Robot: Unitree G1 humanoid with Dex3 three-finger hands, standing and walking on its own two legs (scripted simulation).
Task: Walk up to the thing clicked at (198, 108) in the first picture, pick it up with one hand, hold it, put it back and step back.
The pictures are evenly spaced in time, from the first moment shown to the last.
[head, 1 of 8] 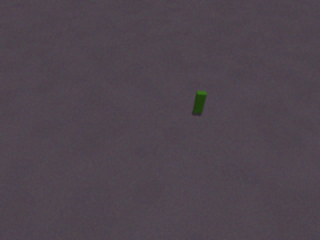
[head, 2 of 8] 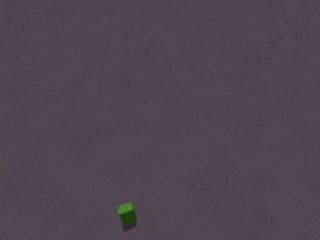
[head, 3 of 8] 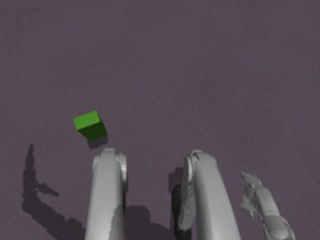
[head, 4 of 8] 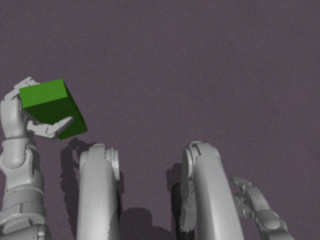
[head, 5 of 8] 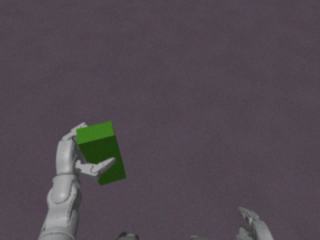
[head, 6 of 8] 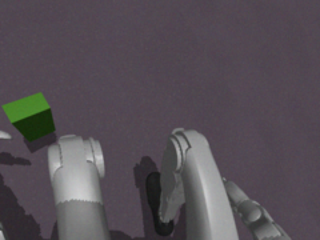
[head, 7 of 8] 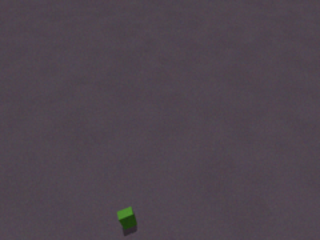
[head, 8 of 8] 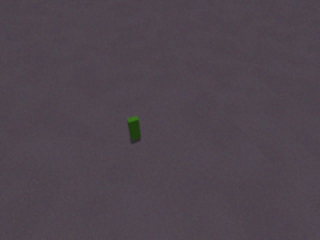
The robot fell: no
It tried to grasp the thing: yes
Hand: left
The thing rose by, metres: 0.65
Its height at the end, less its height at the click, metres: +0.00
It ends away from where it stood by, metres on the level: 0.02
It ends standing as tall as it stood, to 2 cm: yes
